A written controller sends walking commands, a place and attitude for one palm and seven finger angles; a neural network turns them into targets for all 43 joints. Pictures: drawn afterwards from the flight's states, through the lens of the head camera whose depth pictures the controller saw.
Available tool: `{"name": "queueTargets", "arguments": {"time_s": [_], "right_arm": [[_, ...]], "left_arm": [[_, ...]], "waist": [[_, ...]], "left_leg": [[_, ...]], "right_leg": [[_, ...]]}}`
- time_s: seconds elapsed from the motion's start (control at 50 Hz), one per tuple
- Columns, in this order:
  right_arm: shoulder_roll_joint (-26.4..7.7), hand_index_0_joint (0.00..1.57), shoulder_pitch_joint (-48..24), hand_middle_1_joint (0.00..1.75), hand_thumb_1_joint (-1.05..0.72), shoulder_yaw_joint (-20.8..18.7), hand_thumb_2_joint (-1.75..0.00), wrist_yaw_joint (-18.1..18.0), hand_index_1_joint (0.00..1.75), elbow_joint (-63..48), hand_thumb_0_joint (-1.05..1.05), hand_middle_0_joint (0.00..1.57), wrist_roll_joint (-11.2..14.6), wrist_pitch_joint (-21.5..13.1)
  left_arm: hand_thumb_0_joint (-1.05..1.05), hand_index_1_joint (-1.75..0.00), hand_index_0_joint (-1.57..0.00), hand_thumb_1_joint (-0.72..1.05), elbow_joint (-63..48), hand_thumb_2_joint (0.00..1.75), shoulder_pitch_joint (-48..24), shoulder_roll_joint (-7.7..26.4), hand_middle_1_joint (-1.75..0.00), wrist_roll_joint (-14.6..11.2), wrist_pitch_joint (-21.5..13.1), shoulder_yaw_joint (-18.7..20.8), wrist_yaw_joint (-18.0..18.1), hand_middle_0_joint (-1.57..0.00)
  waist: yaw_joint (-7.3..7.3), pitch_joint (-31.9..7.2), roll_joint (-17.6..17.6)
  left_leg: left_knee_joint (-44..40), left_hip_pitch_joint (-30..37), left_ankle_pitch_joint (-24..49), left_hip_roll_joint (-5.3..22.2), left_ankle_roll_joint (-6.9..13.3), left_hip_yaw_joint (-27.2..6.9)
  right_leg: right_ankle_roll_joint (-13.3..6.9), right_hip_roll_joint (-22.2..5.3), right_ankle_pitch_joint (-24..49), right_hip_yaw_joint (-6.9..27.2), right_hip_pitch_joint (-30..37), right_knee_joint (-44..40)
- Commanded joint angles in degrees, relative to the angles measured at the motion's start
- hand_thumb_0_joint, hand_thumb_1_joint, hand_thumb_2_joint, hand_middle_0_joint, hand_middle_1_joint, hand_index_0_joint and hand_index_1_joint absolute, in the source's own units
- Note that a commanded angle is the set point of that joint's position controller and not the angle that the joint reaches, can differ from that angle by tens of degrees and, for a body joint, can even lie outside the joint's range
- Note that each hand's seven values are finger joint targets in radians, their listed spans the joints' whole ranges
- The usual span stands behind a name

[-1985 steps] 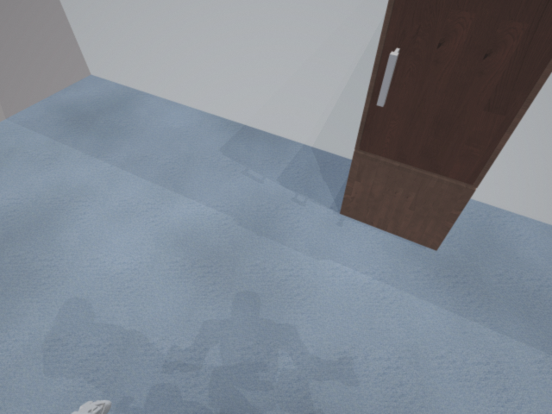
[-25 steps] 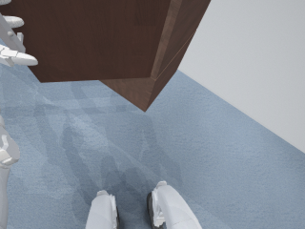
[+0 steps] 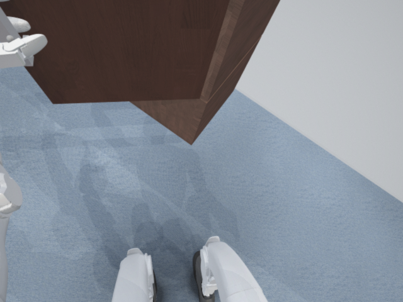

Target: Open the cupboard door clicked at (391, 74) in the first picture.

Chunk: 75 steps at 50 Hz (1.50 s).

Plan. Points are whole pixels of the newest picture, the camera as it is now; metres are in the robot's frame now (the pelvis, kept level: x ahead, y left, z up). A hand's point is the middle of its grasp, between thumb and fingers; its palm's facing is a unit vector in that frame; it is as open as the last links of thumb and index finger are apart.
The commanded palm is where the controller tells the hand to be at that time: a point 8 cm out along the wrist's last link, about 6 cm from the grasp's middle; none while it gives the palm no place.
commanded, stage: close the thumb around the handle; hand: left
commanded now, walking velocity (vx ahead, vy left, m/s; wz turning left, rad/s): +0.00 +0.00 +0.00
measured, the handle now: (1, 15) +0.61 +0.26 +0.07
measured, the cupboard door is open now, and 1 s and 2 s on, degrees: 43 61 86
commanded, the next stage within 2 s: pull the door open along its arc in 0.30 s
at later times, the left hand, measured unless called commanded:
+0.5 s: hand (16, 37) +0.56 +0.24 +0.08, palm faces +0.03 -1.00 -0.02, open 5.5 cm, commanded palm +0.54 +0.27 +0.07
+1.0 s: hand (41, 103) +0.44 +0.20 +0.07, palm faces +0.32 -0.95 +0.05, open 5.6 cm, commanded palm +0.37 +0.23 +0.07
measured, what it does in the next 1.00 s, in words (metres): stands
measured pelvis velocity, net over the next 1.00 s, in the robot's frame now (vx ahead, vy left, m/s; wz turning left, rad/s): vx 0.03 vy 0.00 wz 0.01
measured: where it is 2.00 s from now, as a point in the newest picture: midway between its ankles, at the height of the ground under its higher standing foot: (177, 296)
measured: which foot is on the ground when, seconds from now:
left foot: down 0.00-1.00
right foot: down 0.00-1.00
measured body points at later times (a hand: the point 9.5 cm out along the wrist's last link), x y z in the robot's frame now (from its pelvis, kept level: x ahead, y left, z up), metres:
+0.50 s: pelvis +0.01 +0.00 +0.00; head +0.19 +0.04 +0.42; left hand +0.55 +0.29 +0.08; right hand -0.03 -0.26 -0.09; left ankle +0.01 +0.09 -0.63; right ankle +0.03 -0.13 -0.63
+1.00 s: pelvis +0.03 +0.00 +0.03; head +0.14 +0.02 +0.47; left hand +0.42 +0.25 +0.07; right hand +0.11 -0.26 -0.08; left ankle +0.01 +0.09 -0.63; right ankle +0.03 -0.13 -0.63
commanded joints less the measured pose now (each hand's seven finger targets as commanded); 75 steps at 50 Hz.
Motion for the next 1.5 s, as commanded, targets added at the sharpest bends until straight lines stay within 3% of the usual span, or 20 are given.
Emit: {"name": "queueTargets", "arguments": {"time_s": [0.0, 0.04, 0.08, 0.14, 0.28, 0.4, 0.58, 0.78, 0.8, 0.84, 0.9, 0.96, 1.04, 1.08, 1.12, 1.26, 1.36, 1.38, 1.4, 1.48], "right_arm": [[-12.31, 0.2, 13.83, 0.3, -0.9, -4.36, -0.9, -0.87, 0.3, 0.0, 0.0, 0.2, -0.34, -0.2], [-12.16, 0.2, 13.83, 0.3, -0.9, -4.14, -0.9, -0.83, 0.3, -0.11, 0.0, 0.2, -0.29, -0.02], [-12.11, 0.2, 14.08, 0.3, -0.9, -4.33, -0.9, -0.66, 0.3, -0.17, 0.0, 0.2, -0.37, 0.01], [-12.02, 0.2, 14.22, 0.3, -0.9, -4.74, -0.9, -0.41, 0.3, -0.22, 0.0, 0.2, -0.43, 0.35], [-12.01, 0.2, 14.19, 0.3, -0.9, -4.47, -0.9, -0.38, 0.3, -0.05, 0.0, 0.2, -0.37, 0.44], [-11.92, 0.2, 14.36, 0.3, -0.9, -4.82, -0.9, -0.34, 0.3, 0.23, 0.0, 0.2, -0.66, 0.24], [-11.47, 0.2, 12.96, 0.3, -0.9, -5.68, -0.9, 0.28, 0.3, -2.45, 0.0, 0.2, 0.19, 0.87], [-9.66, 0.2, 7.37, 0.3, -0.9, -7.61, -0.9, 1.27, 0.3, -6.7, 0.0, 0.2, 2.05, 0.48], [-7.89, 0.2, 6.08, 0.3, -0.9, -8.02, -0.9, 1.35, 0.3, -7.26, 0.0, 0.2, 1.34, -0.51], [-7.03, 0.2, 4.69, 0.3, -0.9, -8.29, -0.9, 2.54, 0.3, -6.81, 0.0, 0.2, 1.03, -1.74], [-6.49, 0.2, 3.33, 0.3, -0.9, -8.68, -0.9, 3.83, 0.3, -6.49, 0.0, 0.2, -0.03, -2.32], [-5.71, 0.2, 1.65, 0.3, -0.9, -9.12, -0.9, 4.6, 0.3, -7.11, 0.0, 0.2, -0.55, -2.15], [-4.32, 0.2, -2.57, 0.3, -0.9, -9.0, -0.9, 3.97, 0.3, -8.06, 0.0, 0.2, -0.73, -2.35], [-3.98, 0.2, -4.44, 0.3, -0.9, -8.78, -0.9, 3.32, 0.3, -8.69, 0.0, 0.2, -1.07, -2.64], [-2.97, 0.2, -6.98, 0.3, -0.9, -8.39, -0.9, 3.08, 0.3, -9.01, 0.0, 0.2, -1.36, -2.99], [-0.99, 0.2, -11.83, 0.3, -0.9, -7.83, -0.9, 2.38, 0.3, -10.81, 0.0, 0.2, -1.96, -4.3], [-0.24, 0.2, -13.31, 0.3, -0.9, -7.56, -0.9, 1.7, 0.3, -9.56, 0.0, 0.2, -2.94, -5.93], [-0.29, 0.2, -13.43, 0.3, -0.9, -7.55, -0.9, 1.56, 0.3, -9.07, 0.0, 0.2, -3.12, -6.34], [-0.46, 0.2, -13.42, 0.3, -0.9, -7.89, -0.9, 1.4, 0.3, -8.37, 0.0, 0.2, -3.31, -6.58], [-0.33, 0.2, -13.39, 0.3, -0.9, -7.94, -0.9, 0.74, 0.3, -7.75, 0.0, 0.2, -3.47, -6.99]], "left_arm": [[0.0, -1.33, -0.38, 0.68, -13.79, 0.8, -24.69, 16.42, -1.33, -1.44, -4.13, 2.84, -0.3, -0.38], [0.0, -1.34, -0.39, 0.79, -12.73, 0.85, -24.31, 16.16, -1.34, -1.23, -3.47, 2.4, -0.43, -0.39], [0.0, -1.35, -0.4, 0.9, -15.1, 0.9, -24.57, 15.24, -1.35, -1.35, -3.76, 1.92, -0.44, -0.4], [0.0, -1.35, -0.4, 0.9, -16.18, 0.9, -22.41, 14.51, -1.35, -1.54, -3.63, 2.3, -0.23, -0.4], [0.0, -1.35, -0.4, 0.9, -14.29, 0.9, -23.1, 14.62, -1.35, -1.41, -3.6, 2.85, 1.44, -0.4], [0.0, -1.35, -0.4, 0.9, -15.1, 0.9, -24.04, 12.88, -1.35, -1.13, -4.91, 1.41, 1.57, -0.4], [0.0, -1.35, -0.4, 0.9, -19.1, 0.9, -7.62, 10.62, -1.35, -3.9, -4.7, 3.27, -0.38, -0.4], [0.0, -1.35, -0.4, 0.9, -34.2, 0.9, 15.9, -3.89, -1.35, -9.21, -4.32, -2.44, 0.21, -0.4], [0.0, -1.35, -0.4, 0.9, -38.11, 0.9, 17.49, -5.18, -1.35, -13.06, -4.54, 5.96, 9.13, -0.4], [0.0, -1.35, -0.4, 0.9, -40.31, 0.9, 24.52, -16.37, -1.35, -11.67, -4.25, -1.11, 17.79, -0.4], [0.0, -1.35, -0.4, 0.9, -47.86, 0.9, 30.65, -21.14, -1.35, -6.64, -5.52, -4.37, 28.38, -0.4], [0.0, -1.35, -0.4, 0.9, -55.22, 0.9, 36.54, -26.47, -1.35, -2.71, -5.91, -9.75, 33.94, -0.4], [0.0, -1.35, -0.4, 0.9, -61.36, 0.9, 42.63, -34.53, -1.35, -0.54, -6.47, -17.43, 38.17, -0.4], [0.0, -1.35, -0.4, 0.9, -64.1, 0.9, 44.41, -34.5, -1.35, 0.17, -7.22, -17.08, 40.67, -0.4], [0.0, -1.35, -0.4, 0.9, -64.95, 0.9, 47.86, -38.58, -1.35, 1.68, -7.71, -20.68, 42.83, -0.4], [0.0, -1.35, -0.4, 0.9, -71.86, 0.9, 62.75, -42.5, -1.35, 4.22, -8.46, -26.24, 45.82, -0.4], [0.0, -1.35, -0.4, 0.9, -72.88, 0.9, 53.81, -47.4, -1.35, 6.52, -9.0, -32.72, 49.29, -0.4], [0.0, -1.35, -0.4, 0.9, -72.88, 0.9, 48.68, -49.27, -1.35, 7.61, -9.18, -35.66, 50.22, -0.4], [0.0, -1.34, -0.4, 0.83, -70.78, 0.87, 49.11, -47.02, -1.34, 8.24, -9.5, -33.11, 51.07, -0.4], [0.0, -1.31, -0.38, 0.55, -68.89, 0.75, 47.98, -45.6, -1.31, 9.07, -10.09, -32.3, 50.78, -0.38]], "waist": [[-0.47, -34.74, 15.09], [-0.73, -33.21, 13.4], [-0.26, -34.48, 16.26], [0.17, -35.69, 15.6], [-0.23, -30.28, 13.43], [-0.82, -32.84, 14.31], [3.99, -35.1, 10.83], [7.77, -30.52, 5.58], [12.28, -31.29, 5.38], [10.66, -27.3, 2.31], [11.81, -27.58, 3.87], [12.5, -27.88, 2.94], [12.12, -24.77, -0.35], [12.94, -23.18, -3.25], [13.35, -21.07, -1.8], [15.48, -18.75, -4.4], [12.56, -16.31, -4.82], [10.7, -15.66, -5.39], [11.84, -16.31, -5.49], [12.39, -20.12, -5.31]], "left_leg": [[-6.55, 32.0, 31.3, 0.04, -0.6, -4.54], [-6.52, 29.81, 30.5, -0.02, -0.33, -4.19], [-6.97, 33.04, 32.6, 0.1, -0.75, -4.79], [-7.16, 35.11, 35.41, 0.31, -1.08, -4.89], [-8.5, 31.88, 30.28, 0.07, -0.77, -4.75], [-7.81, 34.55, 33.16, 0.23, -1.05, -4.96], [-9.41, 33.04, 34.83, -0.56, -0.66, -2.93], [-13.42, 33.31, 34.87, -1.6, -0.31, 0.01], [-13.63, 31.99, 35.79, -1.66, -1.18, 0.23], [-14.55, 31.03, 35.68, -1.41, -1.91, 0.56], [-14.98, 31.33, 37.43, -1.48, -2.62, 1.31], [-15.65, 33.83, 39.11, -1.32, -2.97, 1.45], [-16.77, 33.47, 32.79, -1.83, -2.45, 1.67], [-17.57, 31.53, 28.18, -2.26, -2.24, 1.31], [-18.11, 30.98, 24.33, -2.7, -2.18, 1.59], [-18.8, 29.51, 19.76, -3.67, -1.82, 2.34], [-16.57, 28.15, 15.6, -4.02, -1.63, 1.71], [-15.78, 28.17, 15.05, -3.91, -1.37, 1.4], [-15.57, 27.35, 13.71, -3.98, -1.55, 1.37], [-14.96, 26.54, 13.36, -4.66, -1.23, 1.96]], "right_leg": [[-1.16, 1.53, 17.34, 1.84, 9.6, -5.43], [-0.99, 1.58, 17.8, 1.88, 10.72, -5.5], [-1.33, 1.61, 17.66, 1.58, 9.41, -5.41], [-1.09, 1.66, 19.11, 1.45, 9.98, -5.84], [-1.19, 1.67, 15.98, 1.32, 9.59, -6.72], [-1.11, 1.58, 17.36, 1.42, 8.73, -6.35], [-1.21, 1.76, 22.28, 1.93, 17.64, -6.69], [-0.92, 1.3, 25.7, 1.98, 24.88, -9.33], [-0.61, 1.1, 26.08, 1.37, 25.74, -9.17], [-0.25, 0.84, 25.25, 0.75, 25.24, -9.08], [-0.63, 0.45, 26.6, 1.19, 26.51, -7.89], [-1.0, 0.21, 27.61, 1.41, 28.72, -8.11], [-1.04, -0.18, 26.68, 1.58, 30.97, -9.28], [-1.32, -0.38, 24.64, 1.6, 32.42, -9.58], [-1.41, -0.9, 22.13, 1.65, 31.85, -9.8], [-1.76, -1.87, 21.08, 2.89, 35.66, -11.3], [-1.32, -2.64, 16.63, 3.85, 31.2, -11.67], [-1.19, -2.71, 15.68, 3.98, 29.38, -11.87], [-1.22, -2.9, 13.89, 4.44, 29.18, -11.82], [-1.11, -3.53, 14.55, 6.17, 32.18, -12.56]]}}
